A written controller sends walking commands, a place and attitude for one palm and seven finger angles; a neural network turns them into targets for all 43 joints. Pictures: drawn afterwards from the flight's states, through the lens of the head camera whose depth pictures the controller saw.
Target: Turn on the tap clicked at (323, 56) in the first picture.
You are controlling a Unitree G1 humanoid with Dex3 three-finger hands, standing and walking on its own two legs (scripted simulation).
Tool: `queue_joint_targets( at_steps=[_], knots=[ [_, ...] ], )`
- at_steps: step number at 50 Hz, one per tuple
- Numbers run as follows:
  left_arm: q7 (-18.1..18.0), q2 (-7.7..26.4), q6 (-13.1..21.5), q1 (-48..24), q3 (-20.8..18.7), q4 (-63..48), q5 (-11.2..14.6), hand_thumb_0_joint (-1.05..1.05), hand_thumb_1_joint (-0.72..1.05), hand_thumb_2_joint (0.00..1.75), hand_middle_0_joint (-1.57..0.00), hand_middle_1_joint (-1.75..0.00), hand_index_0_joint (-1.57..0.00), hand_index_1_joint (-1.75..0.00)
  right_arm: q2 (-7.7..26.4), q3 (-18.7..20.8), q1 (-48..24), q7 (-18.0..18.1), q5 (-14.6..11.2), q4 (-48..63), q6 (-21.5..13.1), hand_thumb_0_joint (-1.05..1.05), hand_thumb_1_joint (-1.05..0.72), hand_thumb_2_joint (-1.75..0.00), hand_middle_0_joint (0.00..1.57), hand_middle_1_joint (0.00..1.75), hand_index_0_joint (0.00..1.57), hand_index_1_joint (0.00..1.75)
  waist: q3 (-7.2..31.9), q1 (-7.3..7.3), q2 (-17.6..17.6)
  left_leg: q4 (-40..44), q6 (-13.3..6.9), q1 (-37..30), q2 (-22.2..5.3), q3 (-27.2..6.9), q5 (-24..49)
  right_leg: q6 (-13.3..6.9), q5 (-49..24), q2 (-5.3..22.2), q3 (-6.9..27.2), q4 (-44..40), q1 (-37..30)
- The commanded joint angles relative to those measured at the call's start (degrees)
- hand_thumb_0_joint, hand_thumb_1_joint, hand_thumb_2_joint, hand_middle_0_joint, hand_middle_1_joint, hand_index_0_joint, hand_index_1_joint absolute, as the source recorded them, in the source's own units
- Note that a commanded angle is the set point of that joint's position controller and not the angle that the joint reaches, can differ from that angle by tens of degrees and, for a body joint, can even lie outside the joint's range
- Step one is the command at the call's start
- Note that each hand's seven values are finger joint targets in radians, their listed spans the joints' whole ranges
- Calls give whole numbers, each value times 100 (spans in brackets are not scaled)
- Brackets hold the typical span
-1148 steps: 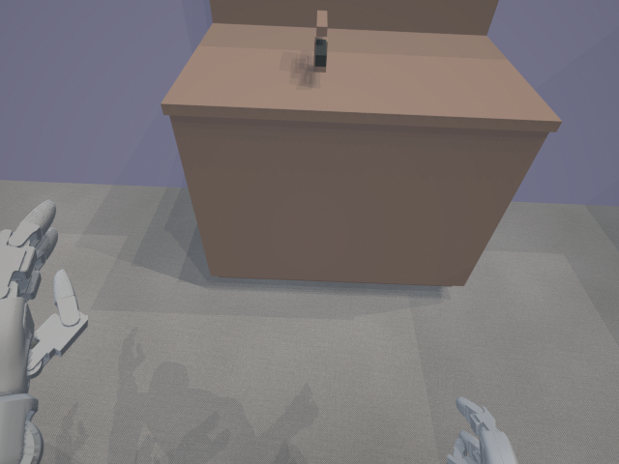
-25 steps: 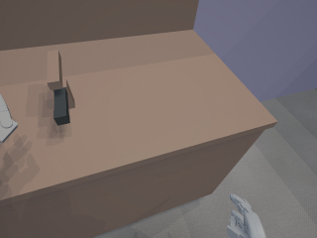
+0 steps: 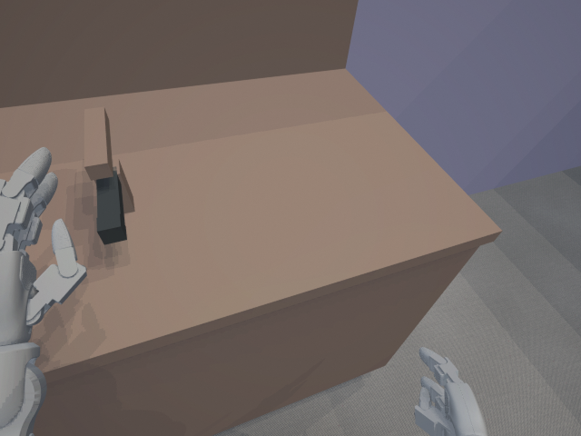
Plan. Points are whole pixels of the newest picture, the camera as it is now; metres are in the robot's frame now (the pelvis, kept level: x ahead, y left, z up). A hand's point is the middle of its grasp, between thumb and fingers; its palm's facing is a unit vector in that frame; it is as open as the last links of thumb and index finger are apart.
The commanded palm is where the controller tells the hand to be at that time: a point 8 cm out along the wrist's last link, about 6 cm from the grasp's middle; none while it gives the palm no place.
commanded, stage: come to a stop and stand still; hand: left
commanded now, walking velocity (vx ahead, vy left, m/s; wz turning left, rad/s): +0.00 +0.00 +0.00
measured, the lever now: (112, 228) +0.33 +0.28 +0.10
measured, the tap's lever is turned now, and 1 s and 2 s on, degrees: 0 0 0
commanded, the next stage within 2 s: look again from close up in 0.04 s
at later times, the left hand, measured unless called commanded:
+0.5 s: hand (68, 277) +0.22 +0.26 +0.16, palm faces +0.40 -0.85 -0.34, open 7.4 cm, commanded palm +0.16 +0.29 +0.18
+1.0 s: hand (117, 277) +0.23 +0.21 +0.16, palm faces +0.37 -0.87 -0.34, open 7.4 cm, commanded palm +0.16 +0.24 +0.18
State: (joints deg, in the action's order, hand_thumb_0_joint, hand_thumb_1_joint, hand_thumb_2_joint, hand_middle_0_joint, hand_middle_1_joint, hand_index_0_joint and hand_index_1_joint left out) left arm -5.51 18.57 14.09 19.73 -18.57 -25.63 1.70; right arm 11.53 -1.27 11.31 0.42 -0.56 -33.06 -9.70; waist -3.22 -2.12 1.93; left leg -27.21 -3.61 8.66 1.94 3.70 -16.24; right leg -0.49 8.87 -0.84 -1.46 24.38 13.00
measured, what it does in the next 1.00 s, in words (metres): stands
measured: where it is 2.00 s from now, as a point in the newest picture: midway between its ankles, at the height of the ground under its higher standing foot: outside the picture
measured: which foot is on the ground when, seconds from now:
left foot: down 0.00-1.00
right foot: down 0.00-1.00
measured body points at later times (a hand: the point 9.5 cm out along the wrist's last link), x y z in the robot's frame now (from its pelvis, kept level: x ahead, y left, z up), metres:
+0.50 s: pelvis +0.00 +0.01 +0.00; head +0.02 +0.03 +0.45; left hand +0.19 +0.30 +0.18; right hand +0.18 -0.21 -0.07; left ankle -0.01 +0.07 -0.74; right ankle +0.05 -0.12 -0.74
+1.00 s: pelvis +0.00 -0.04 +0.00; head +0.03 -0.01 +0.45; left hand +0.20 +0.25 +0.18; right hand +0.19 -0.25 -0.07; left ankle -0.01 +0.07 -0.74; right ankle +0.05 -0.12 -0.74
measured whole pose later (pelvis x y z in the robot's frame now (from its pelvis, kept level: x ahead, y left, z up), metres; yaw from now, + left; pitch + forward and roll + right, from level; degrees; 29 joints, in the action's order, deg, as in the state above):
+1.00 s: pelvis +0.00 -0.04 +0.00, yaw +0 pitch -2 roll -1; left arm -5.1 20.8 9.7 22.6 -20.5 -29.0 3.5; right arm 9.6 -0.7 11.1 -0.3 -0.9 -31.5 -5.9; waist -5.8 -1.6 2.7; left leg -29.7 -0.7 10.0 -1.0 2.2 -17.6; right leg -3.4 9.9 -3.6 -3.2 25.6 13.7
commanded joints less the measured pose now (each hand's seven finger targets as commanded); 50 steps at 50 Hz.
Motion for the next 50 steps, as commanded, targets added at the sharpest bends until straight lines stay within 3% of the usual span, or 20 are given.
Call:
queue_joint_targets(
  at_steps=[1, 2, 3, 7, 8, 12, 16, 21, 27, 31, 32, 33, 36, 39, 42, 43, 50],
  knots=[
    [-88, 1058, 222, -131, -782, -855, 45, 0, 90, 90, -20, -30, -20, -30, 693, 295, -363, 53, -39, 947, -164, 0, -90, -90, 20, 30, 20, 30, 558, 44, -267, 791, 320, 835, -660, -657, 800, -72, -737, 361, 430, -105, -970],
    [-110, 1252, 219, -133, -981, -1026, 59, 0, 90, 90, -20, -30, -20, -30, 667, 267, -453, 57, -56, 953, -148, 0, -90, -90, 20, 30, 20, 30, 637, 40, -327, 789, 354, 739, -626, -635, 976, -61, -852, 328, 363, -72, -985],
    [-84, 1089, 223, -91, -851, -994, 80, 0, 90, 90, -20, -30, -20, -30, 679, 272, -416, 67, -27, 977, -120, 0, -90, -90, 20, 30, 20, 30, 683, 59, -276, 769, 342, 750, -632, -653, 1021, -63, -887, 344, 335, -79, -1047],
    [-93, 1220, 259, -312, -848, -1639, 74, 0, 90, 90, -20, -30, -20, -30, 666, 261, -513, 75, -44, 1019, -179, 0, -90, -90, 20, 30, 20, 30, 834, 48, -681, 723, 353, 535, -616, -603, 1188, -67, -1101, 342, 365, -7, -1088],
    [-89, 1109, 253, -255, -756, -1548, 82, 0, 90, 90, -20, -30, -20, -30, 682, 273, -437, 84, -12, 994, -183, 0, -90, -90, 20, 30, 20, 30, 847, 57, -584, 698, 333, 551, -626, -612, 1212, -57, -1122, 343, 332, -18, -1116],
    [-139, 1136, 226, -251, -747, -1674, 42, 0, 90, 90, -20, -30, -20, -30, 695, 292, -446, 64, -43, 932, -231, 0, -90, -90, 20, 30, 20, 30, 942, 46, -730, 669, 405, 390, -627, -608, 1382, -75, -1224, 334, 353, 43, -1114],
    [-142, 1026, 165, -148, -687, -1274, 43, 0, 90, 90, -20, -30, -20, -30, 716, 337, -351, 75, -36, 913, -177, 0, -90, -90, 20, 30, 20, 30, 760, 46, -407, 734, 391, 547, -681, -664, 1047, -74, -995, 375, 401, -39, -1078],
    [-131, 996, 120, -213, -638, -1168, 40, 0, 90, 90, -20, -30, -20, -30, 714, 331, -368, 85, -50, 920, -103, 0, -90, -90, 20, 30, 20, 30, 558, 55, -417, 883, 395, 733, -711, -718, 818, -59, -761, 348, 359, -64, -1047],
    [-161, 1170, 131, -222, -779, -1581, 26, 0, 90, 90, -20, -30, -20, -30, 686, 311, -495, 90, -65, 953, -101, 0, -90, -90, 20, 30, 20, 30, 730, 55, -667, 875, 422, 657, -662, -692, 982, -64, -901, 320, 295, -13, -1170],
    [-134, 1117, 114, -213, -761, -1395, 87, 0, 90, 90, -20, -30, -20, -30, 671, 347, -414, 82, -54, 964, -49, 0, -90, -90, 20, 30, 20, 30, 650, 60, -491, 935, 483, 635, -853, -786, 1079, -27, -751, 266, 214, 43, -1070],
    [-136, 1175, 89, -237, -831, -1455, 89, 0, 90, 90, -20, -30, -20, -30, 642, 321, -518, 73, -78, 953, -41, 0, -90, -90, 20, 30, 20, 30, 630, 70, -608, 967, 514, 556, -852, -770, 1147, -9, -706, 201, 181, 81, -954],
    [-109, 1013, 72, -231, -695, -1272, 119, 0, 90, 90, -20, -30, -20, -30, 656, 321, -451, 69, -50, 937, -2, 0, -90, -90, 20, 30, 20, 30, 572, 87, -623, 1010, 489, 625, -909, -810, 1052, -3, -570, 188, 144, 111, -915],
    [-90, 1038, 56, -414, -671, -1263, 101, 0, 90, 90, -20, -30, -20, -30, 664, 381, -434, 28, -79, 980, 32, 0, -90, -90, 20, 30, 20, 30, 462, 78, -781, 1070, 414, 784, -1101, -879, 724, -5, -314, 181, 143, 245, -871],
    [-75, 1041, 28, -476, -643, -1364, 110, 0, 90, 90, -20, -30, -20, -30, 663, 401, -443, 3, -78, 1011, 49, 0, -90, -90, 20, 30, 20, 30, 514, 83, -713, 970, 356, 673, -1167, -927, 798, -8, -228, 141, 84, 207, -795],
    [-82, 1135, -10, -376, -752, -1531, 125, 0, 90, 90, -20, -30, -20, -30, 645, 392, -542, -38, -96, 1048, 46, 0, -90, -90, 20, 30, 20, 30, 639, 90, -614, 694, 331, 470, -1089, -761, 1054, -31, -555, 164, 123, 70, -762],
    [-66, 1014, -21, -328, -629, -1429, 157, 0, 90, 90, -20, -30, -20, -30, 655, 382, -489, -38, -62, 1039, 70, 0, -90, -90, 20, 30, 20, 30, 626, 117, -606, 666, 309, 604, -1063, -788, 910, -40, -498, 178, 119, 44, -818],
    [-64, 1231, -42, -56, -892, -1683, 237, 0, 90, 90, -20, -30, -20, -30, 696, 471, -437, -11, -45, 1077, 69, 0, -90, -90, 20, 30, 20, 30, 720, 127, -676, 288, 183, 521, -1004, -734, 574, -187, -599, 283, 481, -43, -620]
  ],
)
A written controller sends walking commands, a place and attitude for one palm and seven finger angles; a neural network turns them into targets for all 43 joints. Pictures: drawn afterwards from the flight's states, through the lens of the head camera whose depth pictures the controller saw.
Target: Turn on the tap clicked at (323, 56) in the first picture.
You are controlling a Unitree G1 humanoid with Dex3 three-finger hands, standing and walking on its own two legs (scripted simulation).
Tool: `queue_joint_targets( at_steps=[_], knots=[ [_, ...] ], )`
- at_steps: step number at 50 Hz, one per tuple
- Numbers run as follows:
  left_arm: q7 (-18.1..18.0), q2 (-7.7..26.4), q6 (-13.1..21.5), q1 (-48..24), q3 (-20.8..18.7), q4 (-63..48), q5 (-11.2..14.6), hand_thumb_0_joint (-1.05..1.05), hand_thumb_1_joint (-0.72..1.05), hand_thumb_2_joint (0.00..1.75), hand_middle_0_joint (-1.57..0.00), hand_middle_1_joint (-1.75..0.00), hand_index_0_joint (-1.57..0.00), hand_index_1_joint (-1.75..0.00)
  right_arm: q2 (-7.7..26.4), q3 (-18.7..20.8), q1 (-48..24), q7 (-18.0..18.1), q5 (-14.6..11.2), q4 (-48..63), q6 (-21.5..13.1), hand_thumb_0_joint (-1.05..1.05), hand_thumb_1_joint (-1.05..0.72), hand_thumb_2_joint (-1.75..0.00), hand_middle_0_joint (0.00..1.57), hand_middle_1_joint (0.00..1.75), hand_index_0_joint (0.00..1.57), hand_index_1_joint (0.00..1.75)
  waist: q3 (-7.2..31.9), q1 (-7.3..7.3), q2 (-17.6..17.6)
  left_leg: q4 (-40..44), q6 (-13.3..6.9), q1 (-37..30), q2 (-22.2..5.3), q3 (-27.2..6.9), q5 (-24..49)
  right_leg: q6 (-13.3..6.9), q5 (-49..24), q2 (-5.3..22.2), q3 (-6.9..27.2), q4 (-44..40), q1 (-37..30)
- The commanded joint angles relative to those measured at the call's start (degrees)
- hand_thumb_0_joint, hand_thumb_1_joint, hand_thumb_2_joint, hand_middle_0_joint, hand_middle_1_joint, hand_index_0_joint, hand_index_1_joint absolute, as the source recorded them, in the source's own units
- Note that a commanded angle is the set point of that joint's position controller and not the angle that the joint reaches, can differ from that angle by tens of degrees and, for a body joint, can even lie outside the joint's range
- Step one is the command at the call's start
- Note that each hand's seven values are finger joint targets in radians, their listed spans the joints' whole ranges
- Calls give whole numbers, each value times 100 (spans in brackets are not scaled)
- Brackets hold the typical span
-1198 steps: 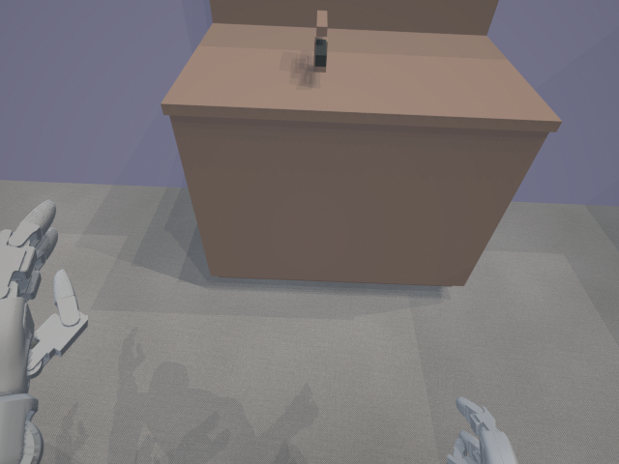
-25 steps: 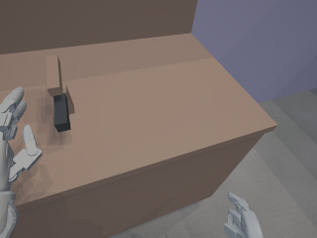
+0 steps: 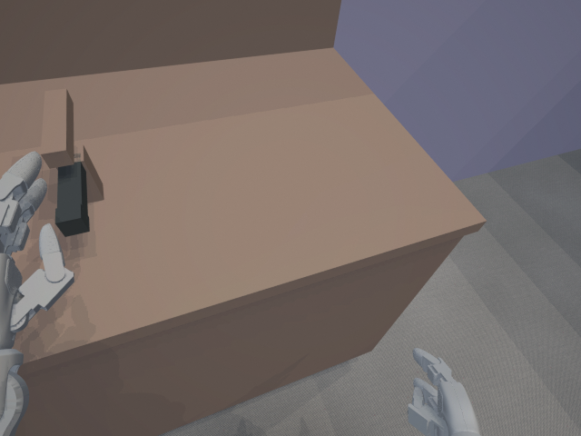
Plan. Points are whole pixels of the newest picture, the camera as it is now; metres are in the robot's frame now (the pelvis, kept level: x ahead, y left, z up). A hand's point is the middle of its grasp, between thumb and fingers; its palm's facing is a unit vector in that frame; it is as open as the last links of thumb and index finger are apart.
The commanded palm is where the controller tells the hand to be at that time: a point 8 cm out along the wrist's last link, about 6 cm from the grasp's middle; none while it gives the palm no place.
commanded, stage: come to a stop and stand still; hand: left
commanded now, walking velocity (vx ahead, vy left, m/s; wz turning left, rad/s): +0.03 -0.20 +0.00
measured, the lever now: (72, 220) +0.32 +0.31 +0.10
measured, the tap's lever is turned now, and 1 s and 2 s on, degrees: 0 0 0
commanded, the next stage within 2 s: look again from close up in 1.16 s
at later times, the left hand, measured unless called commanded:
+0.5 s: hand (44, 257) +0.22 +0.26 +0.19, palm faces +0.41 -0.79 -0.45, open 7.4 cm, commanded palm +0.15 +0.28 +0.18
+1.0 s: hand out of the picture +0.20 +0.31 +0.18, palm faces +0.46 -0.82 -0.33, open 7.4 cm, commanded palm +0.13 +0.33 +0.18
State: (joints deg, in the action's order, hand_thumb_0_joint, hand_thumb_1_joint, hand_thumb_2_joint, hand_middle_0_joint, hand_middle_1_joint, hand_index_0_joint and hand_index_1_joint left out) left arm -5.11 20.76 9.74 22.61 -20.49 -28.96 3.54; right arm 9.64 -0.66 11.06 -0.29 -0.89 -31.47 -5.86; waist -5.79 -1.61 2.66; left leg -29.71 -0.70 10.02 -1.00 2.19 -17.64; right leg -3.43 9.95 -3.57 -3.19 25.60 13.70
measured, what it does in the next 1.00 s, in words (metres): stands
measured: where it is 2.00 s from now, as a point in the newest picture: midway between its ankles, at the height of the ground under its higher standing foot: outside the picture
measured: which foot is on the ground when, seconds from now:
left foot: down 0.00-1.00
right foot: down 0.00-1.00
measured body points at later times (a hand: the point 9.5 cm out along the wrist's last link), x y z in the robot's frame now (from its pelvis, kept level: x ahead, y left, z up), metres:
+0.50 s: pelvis +0.00 -0.01 +0.00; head +0.03 +0.00 +0.45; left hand +0.20 +0.30 +0.21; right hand +0.18 -0.23 -0.08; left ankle -0.02 +0.11 -0.74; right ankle +0.04 -0.08 -0.74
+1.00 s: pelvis -0.02 +0.04 -0.01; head +0.01 +0.07 +0.44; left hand +0.17 +0.35 +0.20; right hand +0.17 -0.18 -0.08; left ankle -0.02 +0.11 -0.74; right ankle +0.04 -0.08 -0.74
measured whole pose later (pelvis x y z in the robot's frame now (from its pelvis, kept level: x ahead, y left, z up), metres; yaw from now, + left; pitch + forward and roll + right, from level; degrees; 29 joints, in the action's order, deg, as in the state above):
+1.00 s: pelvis -0.02 +0.04 -0.01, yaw +2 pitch -1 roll +1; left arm -7.8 25.0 15.6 19.6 -22.2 -26.1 5.5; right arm 13.2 -1.0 13.1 -3.5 -0.8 -34.1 -10.8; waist -5.0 -3.4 4.3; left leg -30.1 -4.2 13.5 6.1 0.7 -15.6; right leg -0.1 13.0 3.0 -2.0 33.2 19.8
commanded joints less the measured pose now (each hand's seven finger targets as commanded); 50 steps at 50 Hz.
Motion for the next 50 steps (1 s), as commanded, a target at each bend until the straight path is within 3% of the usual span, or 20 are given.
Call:
queue_joint_targets(
  at_steps=[1, 3, 7, 10, 12, 17, 21, 22, 23, 24, 25, 27, 30, 33, 36, 37, 38, 42, 47, 50],
  knots=[
    [-104, 1044, 392, -294, -738, -1349, 68, 0, 90, 90, -20, -30, -20, -30, 888, 417, -402, 69, -11, 915, -309, 0, -90, -90, 20, 30, 20, 30, 1001, 73, -686, 461, -120, 402, -702, -560, 648, 94, -690, 596, 690, -190, -692],
    [-108, 981, 347, -141, -713, -1335, 113, 0, 90, 90, -20, -30, -20, -30, 876, 400, -381, 91, -1, 892, -279, 0, -90, -90, 20, 30, 20, 30, 1112, 122, -500, 247, -116, 281, -625, -488, 778, 39, -848, 650, 731, -236, -646],
    [-237, 974, 325, 216, -779, -1275, 122, 0, 90, 90, -20, -30, -20, -30, 840, 358, -372, 105, -81, 827, -275, 0, -90, -90, 20, 30, 20, 30, 1330, 145, -435, -269, -48, 224, -123, -264, 494, -6, -1021, 1226, 1552, -795, -770],
    [-334, 997, 330, 361, -784, -1232, 86, 0, 90, 90, -20, -30, -20, -30, 837, 338, -358, 134, -79, 785, -229, 0, -90, -90, 20, 30, 20, 30, 1268, 134, 20, -426, -41, 522, 24, -254, 262, 196, -1106, 1544, 1802, -1167, -987],
    [-406, 1099, 333, 478, -857, -1256, 46, 0, 90, 90, -20, -30, -20, -30, 842, 311, -499, 181, -91, 713, -198, 0, -90, -90, 20, 30, 20, 30, 1239, 109, -112, -246, -54, 533, -30, -331, 355, 222, -1293, 1623, 1714, -1134, -1051],
    [-432, 1064, 358, 306, -729, -1117, 1, 0, 90, 90, -20, -30, -20, -30, 876, 271, -559, 264, -65, 649, -204, 0, -90, -90, 20, 30, 20, 30, 1071, 49, -230, 416, -142, 187, -225, -427, 739, 430, -635, 1307, 1267, -1093, -834],
    [-414, 981, 321, 186, -627, -931, -19, 0, 90, 90, -20, -30, -20, -30, 940, 339, -422, 263, -73, 676, -191, 0, -90, -90, 20, 30, 20, 30, 1211, 56, -10, 442, -133, 99, -250, -457, 1069, 423, -778, 1152, 1088, -932, -1039],
    [-521, 5290, 1235, -4806, -1420, -3203, 283, 0, 90, 90, -20, -30, -20, -30, 999, -1063, 830, 721, -433, 1641, -8, 0, -90, -90, 20, 30, 20, 30, 1008, 394, -1512, 320, -87, 847, -14, -541, 1698, 602, -128, 839, 553, -461, -301],
    [-412, 2812, 946, -2809, -2184, -250, -142, 0, 90, 90, -20, -30, -20, -30, 629, 81, 279, 573, -300, 884, -409, 0, -90, -90, 20, 30, 20, 30, 1044, 64, -882, 299, -93, 265, -614, -648, 1088, 357, 886, 1024, 528, -300, 220],
    [-367, 1963, 754, -2173, -1422, 68, -65, 0, 90, 90, -20, -30, -20, -30, 809, 10, -147, 309, -17, 584, -442, 0, -90, -90, 20, 30, 20, 30, 900, 144, -445, 552, -65, 361, -339, -520, 722, 264, 638, 712, 588, -396, -24],
    [-412, 2396, 703, -1916, -1620, 416, 9, 0, 90, 90, -20, -30, -20, -30, 1225, 145, -69, 253, 73, 622, -426, 0, -90, -90, 20, 30, 20, 30, 1086, -31, -489, 368, -62, 413, -158, -374, 480, 146, 349, 745, 865, -485, -75],
    [-233, 1712, 776, -1075, -1081, 489, 126, 0, 90, 90, -20, -30, -20, -30, 1169, 191, -97, 60, 86, 618, -502, 0, -90, -90, 20, 30, 20, 30, 1605, 18, -496, 151, -87, 245, -122, -401, 433, -15, 32, 972, 1075, -248, -157],
    [-165, 1030, 840, 72, -409, 58, 245, 0, 90, 90, -20, -30, -20, -30, 1213, 218, 68, -185, -10, 761, -619, 0, -90, -90, 20, 30, 20, 30, 1347, -131, -289, 310, -115, 489, -146, -466, 800, 34, -402, 1007, 863, -125, -181],
    [-242, 1051, 825, 174, -414, -180, 269, 0, 90, 90, -20, -30, -20, -30, 1205, 249, -11, -264, -82, 763, -664, 0, -90, -90, 20, 30, 20, 30, 1148, -132, -233, 742, -79, 601, -297, -659, 1214, 205, -683, 762, 431, 210, -302],
    [-334, 1636, 947, -329, -1000, -396, 246, 0, 90, 90, -20, -30, -20, -30, 1219, 239, -154, -206, -28, 713, -685, 0, -90, -90, 20, 30, 20, 30, 1013, -93, 166, 780, 17, 968, -215, -756, 1025, 244, -717, 781, 456, 234, -474],
    [-377, 2085, 987, -840, -1284, -733, 215, 0, 90, 90, -20, -30, -20, -30, 1305, 227, -284, -178, -16, 733, -641, 0, -90, -90, 20, 30, 20, 30, 1100, -38, -133, 853, 11, 953, -229, -840, 863, 235, -557, 747, 488, 370, -530],
    [-374, 1942, 999, -868, -1200, -519, 197, 0, 90, 90, -20, -30, -20, -30, 1162, 205, -221, -129, -2, 661, -623, 0, -90, -90, 20, 30, 20, 30, 1022, -21, -195, 901, 12, 1088, -246, -870, 927, 246, -622, 788, 372, 418, -602],
    [-348, 1860, 1045, -1355, -962, -1053, 201, 0, 90, 90, -20, -30, -20, -30, 1208, 202, -309, -168, -12, 690, -716, 0, -90, -90, 20, 30, 20, 30, 1256, -28, -1443, 882, 89, 921, -263, -1011, 1136, 181, -572, 767, 399, 697, -664],
    [-294, 1270, 1005, -693, -489, -1117, 195, 0, 90, 90, -20, -30, -20, -30, 1126, 256, -208, -326, -58, 583, -859, 0, -90, -90, 20, 30, 20, 30, 1376, -47, -1270, 837, 187, 184, -501, -1088, 2465, 229, 267, 730, 225, 966, -56],
    [-308, 1261, 947, -593, -596, -769, 155, 0, 90, 90, -20, -30, -20, -30, 1178, 358, -109, -334, -17, 550, -766, 0, -90, -90, 20, 30, 20, 30, 1007, -58, -819, 1083, 211, 597, -685, -1212, 2030, 273, 594, 771, 223, 1089, 5]
  ],
)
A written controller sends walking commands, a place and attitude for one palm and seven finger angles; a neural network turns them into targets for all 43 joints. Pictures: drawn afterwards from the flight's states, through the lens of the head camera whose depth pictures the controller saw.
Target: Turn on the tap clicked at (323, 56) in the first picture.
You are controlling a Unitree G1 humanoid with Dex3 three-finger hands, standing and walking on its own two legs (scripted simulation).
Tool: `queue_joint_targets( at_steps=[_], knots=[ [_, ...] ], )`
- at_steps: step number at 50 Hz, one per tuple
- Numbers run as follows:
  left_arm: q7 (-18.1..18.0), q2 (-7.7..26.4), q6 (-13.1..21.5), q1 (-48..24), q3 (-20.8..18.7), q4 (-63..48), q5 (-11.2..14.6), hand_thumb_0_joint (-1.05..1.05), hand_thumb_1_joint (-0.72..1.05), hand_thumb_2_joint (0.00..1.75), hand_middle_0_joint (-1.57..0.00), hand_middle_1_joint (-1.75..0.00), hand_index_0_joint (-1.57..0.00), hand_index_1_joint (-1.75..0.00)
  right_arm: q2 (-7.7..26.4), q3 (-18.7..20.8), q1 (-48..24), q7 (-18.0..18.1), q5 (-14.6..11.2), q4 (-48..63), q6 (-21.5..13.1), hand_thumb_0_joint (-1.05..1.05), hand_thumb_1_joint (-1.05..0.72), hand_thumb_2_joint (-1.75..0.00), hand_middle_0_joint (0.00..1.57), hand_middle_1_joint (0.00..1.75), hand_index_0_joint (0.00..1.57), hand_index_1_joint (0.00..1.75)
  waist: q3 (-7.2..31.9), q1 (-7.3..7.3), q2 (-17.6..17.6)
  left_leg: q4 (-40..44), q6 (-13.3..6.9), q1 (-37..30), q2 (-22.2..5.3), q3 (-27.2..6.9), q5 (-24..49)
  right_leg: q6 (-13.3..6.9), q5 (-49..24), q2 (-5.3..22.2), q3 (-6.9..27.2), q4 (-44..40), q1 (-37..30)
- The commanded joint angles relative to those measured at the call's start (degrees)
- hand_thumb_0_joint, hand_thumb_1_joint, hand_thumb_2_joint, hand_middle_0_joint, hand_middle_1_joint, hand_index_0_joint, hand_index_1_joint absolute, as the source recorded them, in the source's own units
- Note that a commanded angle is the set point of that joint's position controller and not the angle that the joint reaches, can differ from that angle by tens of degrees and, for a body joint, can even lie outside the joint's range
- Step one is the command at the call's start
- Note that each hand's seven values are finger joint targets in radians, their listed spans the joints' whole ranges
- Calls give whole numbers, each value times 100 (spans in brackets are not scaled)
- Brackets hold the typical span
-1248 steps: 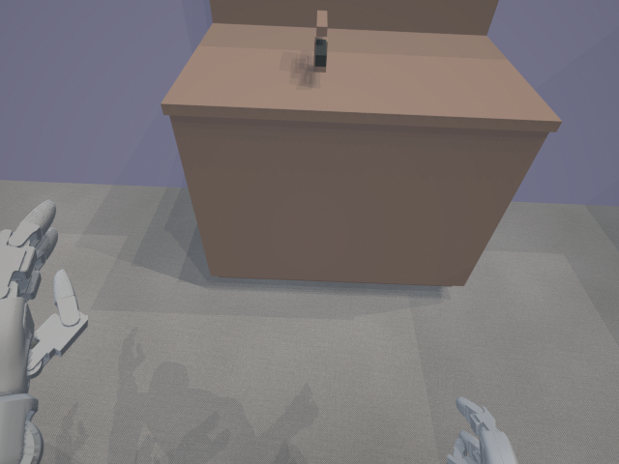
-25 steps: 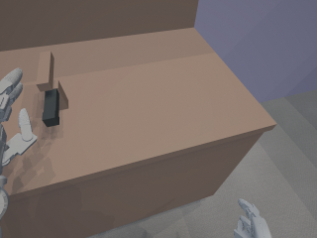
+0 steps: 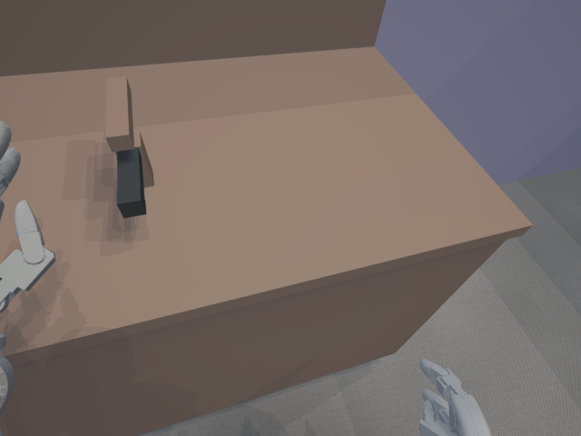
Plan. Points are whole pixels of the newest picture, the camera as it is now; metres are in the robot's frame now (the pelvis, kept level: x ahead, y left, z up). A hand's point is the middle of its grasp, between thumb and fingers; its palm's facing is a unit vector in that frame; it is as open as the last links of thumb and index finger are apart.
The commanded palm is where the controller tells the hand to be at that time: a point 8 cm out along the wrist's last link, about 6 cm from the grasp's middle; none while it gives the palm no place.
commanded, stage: come to a stop and stand still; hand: left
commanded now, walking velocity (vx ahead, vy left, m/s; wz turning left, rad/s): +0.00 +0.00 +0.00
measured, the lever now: (131, 202) +0.35 +0.26 +0.11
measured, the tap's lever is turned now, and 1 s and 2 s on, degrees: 0 0 0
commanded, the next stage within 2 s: look again from close up in 0.16 s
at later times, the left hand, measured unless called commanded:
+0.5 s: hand (85, 286) +0.20 +0.22 +0.18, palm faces +0.41 -0.84 -0.35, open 7.4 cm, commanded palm +0.14 +0.25 +0.18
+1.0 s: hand (113, 310) +0.19 +0.20 +0.16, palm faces +0.39 -0.87 -0.29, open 7.4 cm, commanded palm +0.14 +0.24 +0.18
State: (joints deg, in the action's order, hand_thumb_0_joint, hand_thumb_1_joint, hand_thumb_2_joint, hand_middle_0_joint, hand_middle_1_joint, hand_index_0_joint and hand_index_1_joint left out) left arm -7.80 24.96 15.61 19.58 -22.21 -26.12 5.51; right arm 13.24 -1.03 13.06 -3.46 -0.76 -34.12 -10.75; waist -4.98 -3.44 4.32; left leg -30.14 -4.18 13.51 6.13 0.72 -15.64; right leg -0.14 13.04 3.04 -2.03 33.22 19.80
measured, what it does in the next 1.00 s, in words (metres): shifts its weight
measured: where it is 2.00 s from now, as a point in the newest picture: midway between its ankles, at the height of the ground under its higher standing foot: outside the picture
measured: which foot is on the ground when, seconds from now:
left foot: down 0.00-1.00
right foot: down 0.00-1.00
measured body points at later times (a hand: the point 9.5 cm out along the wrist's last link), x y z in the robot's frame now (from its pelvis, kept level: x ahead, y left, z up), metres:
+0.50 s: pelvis -0.01 -0.03 +0.00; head +0.01 -0.03 +0.45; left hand +0.17 +0.26 +0.20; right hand +0.17 -0.27 -0.07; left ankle +0.00 +0.07 -0.73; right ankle +0.06 -0.12 -0.73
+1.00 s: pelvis -0.02 -0.05 -0.01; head -0.05 -0.08 +0.44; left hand +0.16 +0.24 +0.18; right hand +0.18 -0.28 -0.07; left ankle +0.00 +0.07 -0.73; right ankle +0.06 -0.12 -0.73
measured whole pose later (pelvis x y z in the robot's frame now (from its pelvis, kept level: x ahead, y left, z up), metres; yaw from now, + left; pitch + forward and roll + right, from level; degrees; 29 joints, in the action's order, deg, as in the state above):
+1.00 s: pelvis -0.02 -0.05 -0.01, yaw -2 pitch -4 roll +2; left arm -3.2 20.5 -1.5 20.7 -19.3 -21.3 9.7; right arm 14.5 -2.2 8.6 1.3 -1.4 -35.6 -8.1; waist 0.5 -3.6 -1.4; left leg -36.1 -0.1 14.3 1.7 0.5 -17.7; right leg -3.7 13.1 -1.2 -2.8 37.2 20.3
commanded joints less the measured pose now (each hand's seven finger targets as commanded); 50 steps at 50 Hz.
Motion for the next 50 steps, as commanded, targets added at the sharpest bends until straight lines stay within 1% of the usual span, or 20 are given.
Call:
queue_joint_targets(
  at_steps=[1, 3, 6, 12, 15, 25, 31, 32, 33, 34, 35, 37, 39, 41, 42, 43, 44, 45, 47, 50],
  knots=[
    [-31, 768, 342, -329, -414, -915, -37, 0, 90, 90, -20, -30, -20, -30, 811, 408, -315, -8, -45, 824, -243, 0, -90, -90, 20, 30, 20, 30, 841, 117, -836, 1112, 575, 446, -1352, -1022, 1583, -59, 99, 130, 121, 186, -738],
    [-27, 783, 291, -368, -483, -617, -8, 0, 90, 90, -20, -30, -20, -30, 779, 405, -309, 35, -61, 842, -155, 0, -90, -90, 20, 30, 20, 30, 841, 136, -587, 1094, 662, 450, -1275, -982, 1487, -62, -223, 151, 138, -58, -837],
    [21, 802, 267, -488, -510, -438, 70, 0, 90, 90, -20, -30, -20, -30, 761, 388, -432, 83, -137, 904, -99, 0, -90, -90, 20, 30, 20, 30, 679, 147, -245, 1113, 605, 882, -1042, -884, 202, -88, -531, 241, 322, -433, -1145],
    [51, 843, 283, -346, -437, -1142, 127, 0, 90, 90, -20, -30, -20, -30, 680, 310, -580, 100, -161, 928, -184, 0, -90, -90, 20, 30, 20, 30, 1156, 156, -824, 830, 438, 364, -858, -751, 366, -175, -693, 317, 531, -647, -1192],
    [3, 883, 272, -166, -482, -1254, 143, 0, 90, 90, -20, -30, -20, -30, 679, 313, -442, 118, -123, 891, -252, 0, -90, -90, 20, 30, 20, 30, 1197, 133, -724, 660, 425, 376, -816, -745, 537, -187, -799, 410, 551, -760, -1225],
    [-55, 779, 112, 121, -509, -745, 255, 0, 90, 90, -20, -30, -20, -30, 670, 372, -440, 268, -173, 765, -264, 0, -90, -90, 20, 30, 20, 30, 944, 178, -268, 592, 364, 215, -777, -730, 287, -170, -144, 591, 641, -1281, -856],
    [-59, 687, 73, 20, -255, -828, 217, 0, 90, 90, -20, -30, -20, -30, 652, 356, -459, 296, -184, 740, -311, 0, -90, -90, 20, 30, 20, 30, 748, 188, -406, 673, 284, 187, -795, -727, -145, -150, 640, 586, 693, -1563, -601],
    [-80, 4871, 1009, -4857, -1275, -3631, -204, 0, 90, 90, -20, -30, -20, -30, 774, -885, 553, 761, -496, 1675, -44, 0, -90, -90, 20, 30, 20, 30, 717, 587, -1724, 369, 113, 887, -780, -500, -203, 220, 733, 34, 505, -1063, -689],
    [139, 2174, -78, -2869, -1555, -55, -327, 0, 90, 90, -20, -30, -20, -30, 480, 318, -491, 582, 294, 862, -219, 0, -90, -90, 20, 30, 20, 30, 2125, -275, -1706, 584, 355, -152, -570, 54, 829, -259, 215, -88, 189, -937, -1435],
    [141, 1396, -297, -2347, -683, 485, 40, 0, 90, 90, -20, -30, -20, -30, 705, 161, -652, 314, 224, 821, -298, 0, -90, -90, 20, 30, 20, 30, 1172, 149, -1147, 675, 589, 325, -477, -265, 860, -293, -108, -326, -195, -822, -883],
    [98, 1301, -291, -2328, -832, 2, 69, 0, 90, 90, -20, -30, -20, -30, 955, 266, -593, 329, 226, 707, -264, 0, -90, -90, 20, 30, 20, 30, 1609, 102, -1185, 553, 607, -64, -563, -277, 699, -287, -248, -351, -69, -571, -761],
    [392, 236, -766, -1144, -347, 740, 601, 0, 90, 90, -20, -30, -20, -30, 815, 185, -1077, 397, -111, 733, -281, 0, -90, -90, 20, 30, 20, 30, 1437, -55, -1261, 701, 604, -44, -581, -301, -178, -307, -27, -272, 33, -646, -813],
    [644, 552, -1221, -630, -416, 308, 744, 0, 90, 90, -20, -30, -20, -30, 926, 185, -1136, 432, -186, 708, -249, 0, -90, -90, 20, 30, 20, 30, 1282, -212, -887, 767, 443, 244, -524, -321, -603, -262, 279, -190, 53, -738, -914],
    [705, 677, -1619, -514, -307, 128, 503, 0, 90, 90, -20, -30, -20, -30, 944, 110, -1328, 446, -229, 825, -174, 0, -90, -90, 20, 30, 20, 30, 780, -163, -250, 722, 280, 607, -507, -310, -885, -187, 876, -174, 103, -789, -745],
    [663, 788, -1723, -378, -388, -27, 397, 0, 90, 90, -20, -30, -20, -30, 933, 40, -1501, 419, -308, 939, -121, 0, -90, -90, 20, 30, 20, 30, 536, -146, -226, 707, 266, 639, -517, -257, -950, -181, 1040, -213, 103, -800, -605],
    [601, 710, -1709, -554, -341, -434, 326, 0, 90, 90, -20, -30, -20, -30, 918, 48, -1439, 431, -189, 1022, -110, 0, -90, -90, 20, 30, 20, 30, 515, -98, 154, 666, 227, 687, -509, -267, -970, -128, 1169, -209, 83, -761, -533],
    [522, 920, -1690, -417, -633, -301, 278, 0, 90, 90, -20, -30, -20, -30, 925, 104, -1473, 453, -190, 937, -68, 0, -90, -90, 20, 30, 20, 30, 454, -128, 200, 558, 194, 782, -512, -256, -1041, -96, 1404, -236, 93, -772, -409],
    [437, 735, -1568, -709, -558, -620, 343, 0, 90, 90, -20, -30, -20, -30, 879, 87, -1596, 481, -119, 967, -49, 0, -90, -90, 20, 30, 20, 30, 403, -112, 321, 382, 199, 792, -500, -246, -1060, -63, 1566, -197, 154, -727, -268],
    [217, 1144, -1230, -995, -1090, -886, 409, 0, 90, 90, -20, -30, -20, -30, 830, 137, -1608, 503, -134, 834, -9, 0, -90, -90, 20, 30, 20, 30, 651, -182, 61, 54, 229, 757, -451, -134, -1114, -32, 1935, -212, 245, -717, -75],
    [-79, 699, -858, -1285, -715, -1107, 362, 0, 90, 90, -20, -30, -20, -30, 648, 149, -1556, 513, -8, 739, -90, 0, -90, -90, 20, 30, 20, 30, 882, -217, -943, -218, 323, 779, -428, -99, -1074, -85, 1722, -110, 332, -471, -24]
  ],
)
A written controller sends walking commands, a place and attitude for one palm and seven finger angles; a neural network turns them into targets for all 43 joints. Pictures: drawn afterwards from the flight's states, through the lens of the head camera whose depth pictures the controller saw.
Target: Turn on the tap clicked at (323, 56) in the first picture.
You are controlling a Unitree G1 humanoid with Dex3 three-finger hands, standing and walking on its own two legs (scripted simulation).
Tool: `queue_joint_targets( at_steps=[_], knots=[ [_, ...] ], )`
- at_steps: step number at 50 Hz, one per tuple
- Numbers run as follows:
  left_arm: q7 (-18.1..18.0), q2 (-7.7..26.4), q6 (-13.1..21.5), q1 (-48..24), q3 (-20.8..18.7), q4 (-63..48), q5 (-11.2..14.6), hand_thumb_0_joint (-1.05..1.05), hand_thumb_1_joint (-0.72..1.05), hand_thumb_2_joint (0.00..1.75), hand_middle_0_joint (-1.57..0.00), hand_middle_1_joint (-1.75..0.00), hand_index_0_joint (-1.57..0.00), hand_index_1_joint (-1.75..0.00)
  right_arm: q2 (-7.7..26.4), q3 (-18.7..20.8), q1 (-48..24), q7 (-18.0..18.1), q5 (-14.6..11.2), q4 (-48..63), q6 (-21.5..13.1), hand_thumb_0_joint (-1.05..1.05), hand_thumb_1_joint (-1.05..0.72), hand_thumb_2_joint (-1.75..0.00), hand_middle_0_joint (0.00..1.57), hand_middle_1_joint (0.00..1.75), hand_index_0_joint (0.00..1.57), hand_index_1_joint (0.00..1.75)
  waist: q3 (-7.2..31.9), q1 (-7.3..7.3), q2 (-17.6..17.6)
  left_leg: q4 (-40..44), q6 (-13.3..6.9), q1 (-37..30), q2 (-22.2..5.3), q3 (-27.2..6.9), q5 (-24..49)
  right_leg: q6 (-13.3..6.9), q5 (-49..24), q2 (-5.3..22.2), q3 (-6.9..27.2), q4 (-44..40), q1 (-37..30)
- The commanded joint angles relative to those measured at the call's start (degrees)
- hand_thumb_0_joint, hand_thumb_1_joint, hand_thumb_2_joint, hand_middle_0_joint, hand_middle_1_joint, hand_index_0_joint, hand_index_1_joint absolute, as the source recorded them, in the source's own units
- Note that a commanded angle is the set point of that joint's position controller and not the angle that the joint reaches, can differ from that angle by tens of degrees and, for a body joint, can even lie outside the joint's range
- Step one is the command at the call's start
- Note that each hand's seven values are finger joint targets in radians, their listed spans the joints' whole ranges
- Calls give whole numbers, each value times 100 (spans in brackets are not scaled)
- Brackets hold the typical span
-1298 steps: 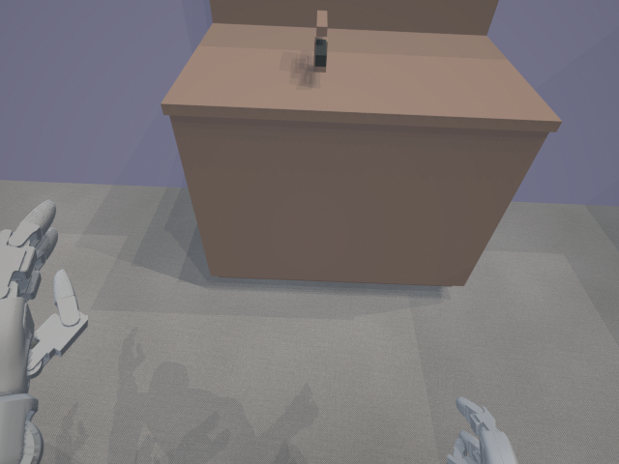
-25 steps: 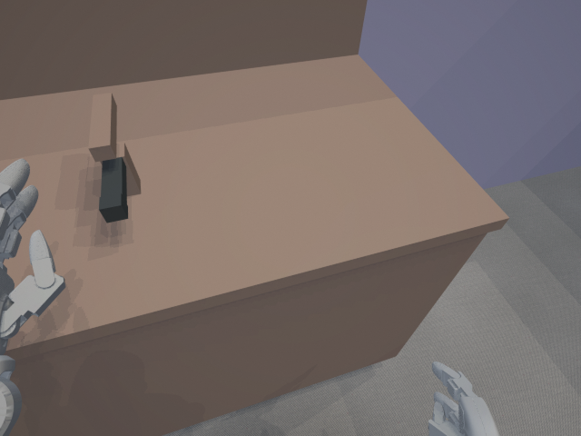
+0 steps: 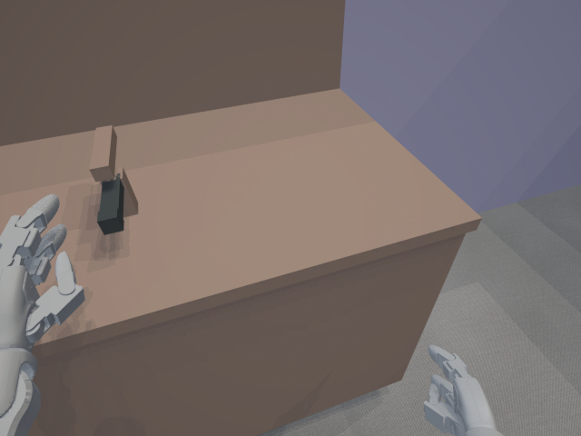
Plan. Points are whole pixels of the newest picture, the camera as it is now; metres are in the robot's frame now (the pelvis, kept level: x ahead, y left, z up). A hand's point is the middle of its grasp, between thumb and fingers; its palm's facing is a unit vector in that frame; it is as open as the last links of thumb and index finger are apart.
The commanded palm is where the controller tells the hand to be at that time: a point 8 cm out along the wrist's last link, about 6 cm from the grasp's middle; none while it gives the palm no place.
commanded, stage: turn the palm inward beside the body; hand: left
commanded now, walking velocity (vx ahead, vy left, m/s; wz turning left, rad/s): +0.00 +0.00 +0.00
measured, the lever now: (110, 221) +0.36 +0.32 +0.12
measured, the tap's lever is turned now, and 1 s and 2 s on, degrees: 0 0 0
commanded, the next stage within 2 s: reach beside the lever's end, fingers flat in 1.84 s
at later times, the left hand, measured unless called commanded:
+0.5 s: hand (81, 283) +0.21 +0.25 +0.18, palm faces +0.54 -0.80 -0.26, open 7.4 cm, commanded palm +0.16 +0.29 +0.19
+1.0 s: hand (81, 290) +0.21 +0.25 +0.17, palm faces +0.55 -0.82 -0.15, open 7.4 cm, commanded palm +0.15 +0.28 +0.18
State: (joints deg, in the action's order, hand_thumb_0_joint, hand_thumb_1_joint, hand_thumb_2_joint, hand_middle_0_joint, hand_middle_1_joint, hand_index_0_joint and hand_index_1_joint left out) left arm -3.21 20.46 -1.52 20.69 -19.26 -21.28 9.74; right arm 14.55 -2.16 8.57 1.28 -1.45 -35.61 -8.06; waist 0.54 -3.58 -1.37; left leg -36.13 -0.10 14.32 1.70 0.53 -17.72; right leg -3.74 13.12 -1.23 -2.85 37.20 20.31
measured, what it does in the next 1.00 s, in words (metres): stands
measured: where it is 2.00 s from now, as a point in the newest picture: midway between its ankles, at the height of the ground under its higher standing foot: outside the picture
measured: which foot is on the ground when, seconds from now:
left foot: down 0.00-1.00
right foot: down 0.00-1.00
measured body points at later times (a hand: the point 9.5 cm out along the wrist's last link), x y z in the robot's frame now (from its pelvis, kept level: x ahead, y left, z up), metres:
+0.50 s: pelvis +0.03 -0.01 +0.00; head +0.01 -0.03 +0.45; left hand +0.18 +0.29 +0.19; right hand +0.25 -0.21 -0.08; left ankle +0.02 +0.12 -0.72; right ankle +0.08 -0.07 -0.72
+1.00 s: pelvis +0.04 +0.00 +0.00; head +0.01 -0.03 +0.45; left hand +0.17 +0.29 +0.18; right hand +0.27 -0.19 -0.06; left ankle +0.02 +0.12 -0.72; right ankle +0.08 -0.07 -0.72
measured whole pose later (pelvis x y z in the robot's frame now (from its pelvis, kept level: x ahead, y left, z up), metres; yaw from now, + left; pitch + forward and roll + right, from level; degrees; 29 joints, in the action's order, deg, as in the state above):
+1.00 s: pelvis +0.04 +0.00 +0.00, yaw +3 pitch -2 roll +0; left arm -9.3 13.4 -6.9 26.9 -15.9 -30.9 12.1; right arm 13.5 -2.9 9.6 5.9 -1.7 -37.6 -13.8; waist 4.1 -5.9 -3.2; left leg -36.7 0.2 14.5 1.7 -3.2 -20.7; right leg -4.2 16.4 -1.0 -6.4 36.3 18.7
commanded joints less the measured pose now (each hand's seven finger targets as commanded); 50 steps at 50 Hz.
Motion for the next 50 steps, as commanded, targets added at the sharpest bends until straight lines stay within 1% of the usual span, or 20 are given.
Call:
queue_joint_targets(
  at_steps=[1, 3, 4, 7, 9, 12, 13, 16, 17, 22, 24, 26, 27, 30, 32, 35, 39, 44, 48, 50],
  knots=[
    [-622, 1218, 882, -1380, -974, -1554, -161, 0, 90, 90, -20, -30, -20, -30, 523, 269, -1031, 57, 76, 832, -396, 0, -90, -90, 20, 30, 20, 30, 393, -168, -568, 309, -98, 766, 27, -88, -903, 254, 1706, 355, 487, -856, -66],
    [-752, 1250, 807, -1584, -770, -1581, -386, 0, 90, 90, -20, -30, -20, -30, 542, 239, -956, 78, 113, 798, -427, 0, -90, -90, 20, 30, 20, 30, 472, -36, -599, 192, -124, 876, 56, -98, -888, 244, 1758, 388, 538, -922, 21],
    [-714, 1060, 718, -1486, -532, -1574, -414, 0, 90, 90, -20, -30, -20, -30, 506, 218, -1021, 122, 105, 772, -439, 0, -90, -90, 20, 30, 20, 30, 383, -9, -538, 150, -149, 931, 52, -113, -884, 257, 1840, 441, 633, -956, -32],
    [-533, 960, 325, -1567, -180, -1479, -435, 0, 90, 90, -20, -30, -20, -30, 542, 168, -1075, 260, 33, 743, -450, 0, -90, -90, 20, 30, 20, 30, 347, 96, -316, -40, -166, 984, 44, -136, -827, 300, 2188, 566, 905, -1193, -50],
    [-425, 941, 105, -1434, -138, -1516, -339, 0, 90, 90, -20, -30, -20, -30, 540, 204, -1062, 357, 25, 717, -461, 0, -90, -90, 20, 30, 20, 30, 359, 42, -118, 19, -149, 1062, -16, -220, -754, 317, 2268, 619, 1012, -1297, -288],
    [-438, 1105, -57, -1136, -470, -1499, -197, 0, 90, 90, -20, -30, -20, -30, 494, 183, -1129, 433, -34, 701, -509, 0, -90, -90, 20, 30, 20, 30, 394, -79, 141, -71, -98, 1104, -75, -271, -670, 378, 2447, 708, 1190, -1434, -398],
    [-463, 988, -76, -1024, -493, -1435, -121, 0, 90, 90, -20, -30, -20, -30, 466, 200, -1065, 440, -26, 671, -514, 0, -90, -90, 20, 30, 20, 30, 416, -85, 326, -48, -62, 1201, -118, -306, -659, 425, 2385, 773, 1230, -1442, -494],
    [-601, 926, 42, -639, -662, -1696, -30, 0, 90, 90, -20, -30, -20, -30, 425, 221, -1035, 421, -2, 684, -562, 0, -90, -90, 20, 30, 20, 30, 497, -187, 368, 47, -66, 1133, -170, -327, -520, 431, 2076, 739, 1070, -1360, -586],
    [-678, 1010, 86, -570, -783, -1789, -63, 0, 90, 90, -20, -30, -20, -30, 395, 198, -1130, 404, -38, 691, -597, 0, -90, -90, 20, 30, 20, 30, 554, -246, 87, 64, -78, 1034, -152, -273, -498, 395, 2017, 674, 983, -1309, -537],
    [-727, 740, 264, -33, -630, -2004, -81, 0, 90, 90, -20, -30, -20, -30, 445, 159, -833, 355, 24, 755, -734, 0, -90, -90, 20, 30, 20, 30, 728, -206, -114, 274, -185, 718, -134, -278, 407, 309, 421, 380, 304, -806, -558],
    [-649, 641, 278, 101, -544, -1944, -24, 0, 90, 90, -20, -30, -20, -30, 501, 184, -628, 381, 64, 751, -791, 0, -90, -90, 20, 30, 20, 30, 735, -123, 143, 294, -215, 698, -112, -300, 729, 321, -219, 333, 185, -688, -650],
    [-539, 571, 288, -58, -441, -1989, 26, 0, 90, 90, -20, -30, -20, -30, 527, 193, -572, 417, 51, 729, -852, 0, -90, -90, 20, 30, 20, 30, 746, -74, 69, 299, -215, 615, -105, -308, 861, 331, -434, 335, 144, -661, -643],
    [-522, 587, 303, -141, -469, -2092, 11, 0, 90, 90, -20, -30, -20, -30, 497, 155, -678, 426, 24, 734, -900, 0, -90, -90, 20, 30, 20, 30, 744, -108, -189, 298, -216, 501, -98, -293, 850, 315, -359, 327, 125, -684, -572],
    [-476, 481, 343, -21, -343, -2130, 53, 0, 90, 90, -20, -30, -20, -30, 528, 196, -505, 449, 41, 729, -1002, 0, -90, -90, 20, 30, 20, 30, 866, -113, -58, 330, -188, 472, -82, -330, 1066, 294, -638, 330, 40, -595, -655],
    [-506, 488, 369, -48, -334, -2274, 14, 0, 90, 90, -20, -30, -20, -30, 493, 153, -622, 450, -1, 753, -1057, 0, -90, -90, 20, 30, 20, 30, 876, -159, -256, 339, -171, 401, -69, -321, 1078, 273, -539, 313, 6, -575, -602],
    [-552, 418, 324, 220, -341, -2163, 73, 0, 90, 90, -20, -30, -20, -30, 516, 199, -472, 454, 40, 718, -1075, 0, -90, -90, 20, 30, 20, 30, 923, -166, 72, 356, -143, 453, -75, -335, 1283, 279, -857, 323, -29, -545, -744],
    [-603, 349, 206, 383, -400, -2186, 134, 0, 90, 90, -20, -30, -20, -30, 481, 196, -532, 437, 14, 739, -1023, 0, -90, -90, 20, 30, 20, 30, 942, -220, -63, 382, -77, 440, -85, -309, 1436, 258, -1010, 321, -64, -529, -818],
    [-616, 175, -27, 262, -270, -2090, 242, 0, 90, 90, -20, -30, -20, -30, 485, 173, -631, 461, -20, 749, -933, 0, -90, -90, 20, 30, 20, 30, 688, -172, 65, 437, -113, 460, -99, -324, 1177, 283, -763, 322, -34, -685, -728],
    [-673, 130, -164, -62, -79, -2288, 165, 0, 90, 90, -20, -30, -20, -30, 446, 118, -756, 495, -42, 777, -924, 0, -90, -90, 20, 30, 20, 30, 543, -147, -275, 523, -121, 395, -94, -337, 764, 262, -178, 322, 7, -824, -584],
    [-707, 171, -208, -81, -67, -2271, 195, 0, 90, 90, -20, -30, -20, -30, 472, 111, -768, 517, -35, 779, -928, 0, -90, -90, 20, 30, 20, 30, 493, -142, 24, 558, -155, 486, -97, -392, 505, 294, 128, 330, 38, -902, -578]
  ],
)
